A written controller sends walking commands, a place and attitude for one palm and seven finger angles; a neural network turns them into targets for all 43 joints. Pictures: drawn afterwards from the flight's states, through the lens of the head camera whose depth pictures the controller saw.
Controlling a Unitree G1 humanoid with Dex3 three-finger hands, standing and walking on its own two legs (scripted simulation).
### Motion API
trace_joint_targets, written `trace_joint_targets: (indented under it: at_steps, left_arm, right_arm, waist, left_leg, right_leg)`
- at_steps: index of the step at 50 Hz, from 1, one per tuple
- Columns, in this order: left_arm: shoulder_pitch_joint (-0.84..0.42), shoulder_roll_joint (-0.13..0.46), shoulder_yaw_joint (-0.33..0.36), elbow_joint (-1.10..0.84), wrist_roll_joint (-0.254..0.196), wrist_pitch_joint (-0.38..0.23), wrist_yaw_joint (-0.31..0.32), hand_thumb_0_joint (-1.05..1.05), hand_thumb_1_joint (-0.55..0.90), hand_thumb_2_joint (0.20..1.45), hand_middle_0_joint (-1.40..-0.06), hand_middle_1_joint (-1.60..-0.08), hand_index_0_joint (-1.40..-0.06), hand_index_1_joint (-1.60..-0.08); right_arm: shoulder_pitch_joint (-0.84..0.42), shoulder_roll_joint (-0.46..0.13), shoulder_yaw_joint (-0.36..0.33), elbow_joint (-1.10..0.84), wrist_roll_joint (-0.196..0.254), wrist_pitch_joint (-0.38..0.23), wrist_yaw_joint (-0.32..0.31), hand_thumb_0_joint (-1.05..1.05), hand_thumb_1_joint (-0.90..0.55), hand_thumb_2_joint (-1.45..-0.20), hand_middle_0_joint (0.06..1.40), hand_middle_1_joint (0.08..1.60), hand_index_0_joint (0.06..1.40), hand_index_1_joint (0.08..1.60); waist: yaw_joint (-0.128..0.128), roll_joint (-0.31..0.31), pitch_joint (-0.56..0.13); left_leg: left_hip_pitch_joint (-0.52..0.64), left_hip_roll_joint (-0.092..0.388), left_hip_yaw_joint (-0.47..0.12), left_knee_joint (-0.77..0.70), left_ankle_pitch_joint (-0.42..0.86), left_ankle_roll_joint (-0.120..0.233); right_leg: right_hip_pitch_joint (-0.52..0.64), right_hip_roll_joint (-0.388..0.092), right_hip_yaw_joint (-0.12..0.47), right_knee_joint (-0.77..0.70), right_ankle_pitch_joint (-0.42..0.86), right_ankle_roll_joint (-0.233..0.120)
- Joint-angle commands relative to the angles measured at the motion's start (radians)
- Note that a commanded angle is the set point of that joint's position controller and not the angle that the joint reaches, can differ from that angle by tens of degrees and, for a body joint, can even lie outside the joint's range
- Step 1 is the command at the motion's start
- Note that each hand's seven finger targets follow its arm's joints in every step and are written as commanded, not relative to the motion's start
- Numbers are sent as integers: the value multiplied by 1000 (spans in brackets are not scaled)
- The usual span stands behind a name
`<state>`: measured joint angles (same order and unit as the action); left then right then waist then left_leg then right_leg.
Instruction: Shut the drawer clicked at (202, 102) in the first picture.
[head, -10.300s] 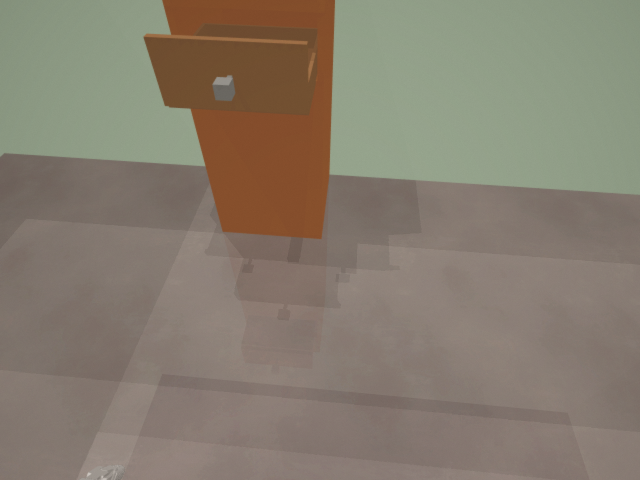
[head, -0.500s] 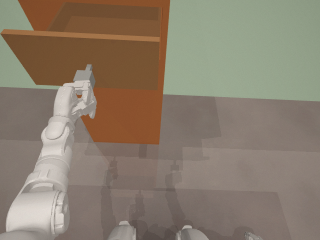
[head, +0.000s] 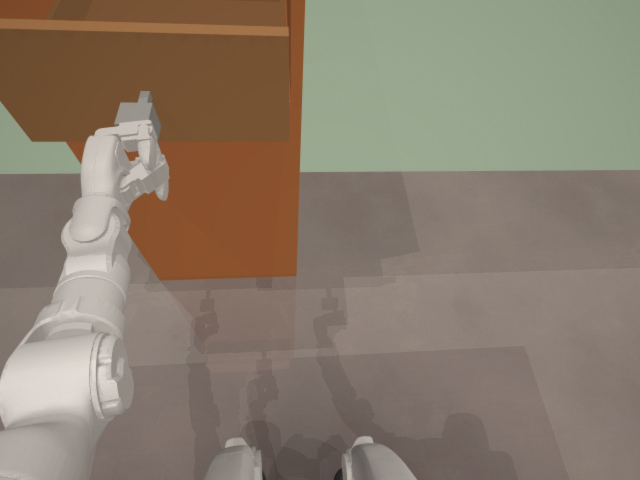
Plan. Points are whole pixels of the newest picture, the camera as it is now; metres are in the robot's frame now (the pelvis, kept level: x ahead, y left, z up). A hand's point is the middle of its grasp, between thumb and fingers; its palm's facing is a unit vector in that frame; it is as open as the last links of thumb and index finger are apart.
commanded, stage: push the drawer shut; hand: left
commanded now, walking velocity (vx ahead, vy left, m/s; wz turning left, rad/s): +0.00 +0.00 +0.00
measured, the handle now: (141, 114) +0.57 +0.20 +0.09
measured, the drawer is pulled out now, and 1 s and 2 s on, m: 0.10 0.00 0.00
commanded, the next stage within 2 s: pull the fist back off the drawer in 1.32 s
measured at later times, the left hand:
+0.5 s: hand (172, 130) +0.55 +0.16 +0.08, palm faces +0.02 -1.00 -0.02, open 3.3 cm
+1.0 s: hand (173, 108) +0.59 +0.17 +0.09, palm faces +0.02 -1.00 -0.02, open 3.4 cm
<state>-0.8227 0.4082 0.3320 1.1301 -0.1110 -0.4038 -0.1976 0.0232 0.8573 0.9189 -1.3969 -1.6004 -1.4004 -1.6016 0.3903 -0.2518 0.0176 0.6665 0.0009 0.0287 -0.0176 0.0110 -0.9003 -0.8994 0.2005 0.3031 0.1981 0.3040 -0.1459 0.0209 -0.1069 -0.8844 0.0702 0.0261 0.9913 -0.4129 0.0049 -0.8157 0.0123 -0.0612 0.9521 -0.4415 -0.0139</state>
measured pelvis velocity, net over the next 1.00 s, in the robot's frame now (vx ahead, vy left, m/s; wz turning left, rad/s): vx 0.01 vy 0.00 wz -0.01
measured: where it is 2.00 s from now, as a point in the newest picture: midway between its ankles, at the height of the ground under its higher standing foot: outside the picture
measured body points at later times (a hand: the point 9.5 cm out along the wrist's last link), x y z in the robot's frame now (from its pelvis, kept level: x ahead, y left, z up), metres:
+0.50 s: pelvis +0.00 +0.00 -0.01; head +0.14 +0.02 +0.42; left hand +0.54 +0.22 +0.09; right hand -0.02 -0.26 -0.12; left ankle +0.03 +0.12 -0.68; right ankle +0.01 -0.12 -0.68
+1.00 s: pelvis +0.01 +0.00 -0.01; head +0.17 +0.02 +0.41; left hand +0.58 +0.22 +0.09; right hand -0.05 -0.26 -0.11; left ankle +0.03 +0.12 -0.68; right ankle +0.01 -0.12 -0.68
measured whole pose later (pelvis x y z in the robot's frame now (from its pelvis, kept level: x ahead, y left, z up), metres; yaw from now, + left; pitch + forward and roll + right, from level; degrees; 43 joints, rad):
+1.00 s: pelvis +0.01 +0.00 -0.01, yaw -1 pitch +25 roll -4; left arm -1.19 0.64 0.41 1.37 0.01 -0.32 -0.18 0.05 0.85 0.96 -1.40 -1.60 -1.40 -1.60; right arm 0.45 -0.26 0.06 0.66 -0.05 0.05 0.00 0.01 -0.90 -0.90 0.20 0.30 0.20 0.30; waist -0.27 0.05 -0.09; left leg -1.06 0.09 -0.01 1.05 -0.44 0.00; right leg -0.97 0.04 -0.09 0.97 -0.45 -0.02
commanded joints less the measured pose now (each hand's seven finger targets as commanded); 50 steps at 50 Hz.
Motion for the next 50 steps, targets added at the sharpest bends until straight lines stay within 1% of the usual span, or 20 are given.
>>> trace_joint_targets:
  at_steps: [1,3,6,8,9,11,13,16,18,21,28,31,32,35,37,38,45,47,49,50]
  left_arm:
    - [-576,225,10,-191,5,-71,20,0,900,900,-1400,-1600,-1400,-1600]
    - [-602,252,25,-171,12,-67,25,0,900,900,-1400,-1600,-1400,-1600]
    - [-662,229,-2,-172,21,-70,28,0,900,900,-1400,-1600,-1400,-1600]
    - [-645,255,21,-136,22,-62,29,0,900,900,-1400,-1600,-1400,-1600]
    - [-679,251,11,-139,22,-59,27,0,900,900,-1400,-1600,-1400,-1600]
    - [-688,279,29,-130,31,-59,29,0,900,900,-1400,-1600,-1400,-1600]
    - [-700,247,2,-114,33,-51,28,0,900,900,-1400,-1600,-1400,-1600]
    - [-721,325,55,-103,41,-43,34,0,900,900,-1400,-1600,-1400,-1600]
    - [-744,299,27,-94,47,-35,32,0,900,900,-1400,-1600,-1400,-1600]
    - [-776,340,48,-76,53,-28,35,0,900,900,-1400,-1600,-1400,-1600]
    - [-804,372,62,-80,68,-19,35,0,900,900,-1400,-1600,-1400,-1600]
    - [-838,383,65,-73,72,-13,37,0,900,900,-1400,-1600,-1400,-1600]
    - [-825,397,73,-55,76,-8,37,0,900,900,-1400,-1600,-1400,-1600]
    - [-866,423,80,-65,83,-5,39,0,900,900,-1400,-1600,-1400,-1600]
    - [-847,434,94,-75,81,-9,36,0,900,900,-1400,-1600,-1400,-1600]
    - [-839,442,98,-70,83,-7,33,0,900,900,-1400,-1600,-1400,-1600]
    - [-935,455,80,-19,98,6,40,0,900,900,-1400,-1600,-1400,-1600]
    - [-963,485,93,-23,104,8,45,0,900,900,-1400,-1600,-1400,-1600]
    - [-982,501,96,-11,108,14,42,0,900,900,-1400,-1600,-1400,-1600]
    - [-1003,508,99,-16,108,9,42,0,900,900,-1400,-1600,-1400,-1600]
  right_arm:
    - [116,-175,-58,-64,-5,-21,-10,0,-900,-900,200,300,200,300]
    - [127,-181,-57,-58,-8,-20,-12,0,-900,-900,200,300,200,300]
    - [135,-180,-56,-53,-15,-22,-10,0,-900,-900,200,300,200,300]
    - [142,-184,-55,-53,-17,-21,-9,0,-900,-900,200,300,200,300]
    - [145,-184,-53,-50,-18,-21,-10,0,-900,-900,200,300,200,300]
    - [154,-186,-51,-52,-21,-18,-9,0,-900,-900,200,300,200,300]
    - [158,-183,-51,-49,-22,-16,-6,0,-900,-900,200,300,200,300]
    - [177,-193,-48,-49,-27,-11,-7,0,-900,-900,200,300,200,300]
    - [185,-188,-46,-47,-28,-8,-5,0,-900,-900,200,300,200,300]
    - [196,-195,-44,-44,-31,-4,-5,0,-900,-900,200,300,200,300]
    - [235,-198,-45,-38,-40,8,2,0,-900,-900,200,300,200,300]
    - [247,-200,-44,-32,-43,11,2,0,-900,-900,200,300,200,300]
    - [253,-200,-42,-31,-43,13,3,0,-900,-900,200,300,200,300]
    - [263,-203,-39,-29,-47,14,3,0,-900,-900,200,300,200,300]
    - [272,-201,-40,-31,-48,15,5,0,-900,-900,200,300,200,300]
    - [272,-200,-40,-32,-48,17,6,0,-900,-900,200,300,200,300]
    - [290,-208,-33,-19,-51,18,6,0,-900,-900,200,300,200,300]
    - [299,-211,-31,-16,-55,15,6,0,-900,-900,200,300,200,300]
    - [303,-213,-28,-18,-54,14,4,0,-900,-900,200,300,200,300]
    - [309,-214,-27,-15,-56,13,3,0,-900,-900,200,300,200,300]
  waist:
    - [-44,93,-380]
    - [-53,74,-373]
    - [-66,128,-413]
    - [-65,108,-417]
    - [-79,107,-423]
    - [-73,125,-450]
    - [-82,141,-439]
    - [-82,126,-472]
    - [-95,134,-467]
    - [-107,137,-456]
    - [-107,180,-512]
    - [-127,174,-514]
    - [-119,171,-499]
    - [-133,183,-502]
    - [-120,193,-552]
    - [-119,200,-545]
    - [-166,204,-480]
    - [-168,223,-516]
    - [-182,202,-505]
    - [-183,221,-510]
  left_leg:
    - [353,-42,-66,-101,206,26]
    - [344,-40,-74,-99,199,27]
    - [383,-38,-84,-86,222,24]
    - [365,-38,-81,-77,236,25]
    - [361,-38,-80,-71,238,27]
    - [369,-37,-84,-63,261,26]
    - [373,-36,-85,-59,261,25]
    - [351,-36,-83,-45,292,29]
    - [349,-36,-84,-44,294,29]
    - [321,-34,-82,-36,279,33]
    - [357,-31,-86,-24,360,30]
    - [349,-29,-83,-18,366,34]
    - [330,-31,-81,-18,357,33]
    - [324,-31,-80,-14,361,38]
    - [347,-32,-79,-11,408,36]
    - [340,-31,-76,-10,413,35]
    - [312,-26,-88,-2,368,37]
    - [316,-25,-87,8,385,39]
    - [292,-23,-87,14,369,41]
    - [302,-23,-92,15,378,40]
  right_leg:
    - [30,37,36,-140,199,1]
    - [20,37,34,-137,190,1]
    - [-21,36,30,-126,190,-1]
    - [-10,37,31,-124,203,-1]
    - [-10,38,32,-123,209,2]
    - [-16,38,32,-113,220,0]
    - [-37,39,28,-115,215,0]
    - [-7,39,33,-107,250,1]
    - [-12,41,32,-109,252,3]
    - [-20,42,35,-110,245,5]
    - [-10,47,31,-101,302,1]
    - [-9,49,33,-106,317,5]
    - [-1,49,34,-108,313,4]
    - [3,51,37,-110,324,5]
    - [31,53,36,-105,367,4]
    - [36,53,37,-105,377,4]
    - [-33,56,32,-111,317,4]
    - [-30,55,33,-107,326,5]
    - [-34,56,33,-107,316,9]
    - [-42,57,33,-105,318,6]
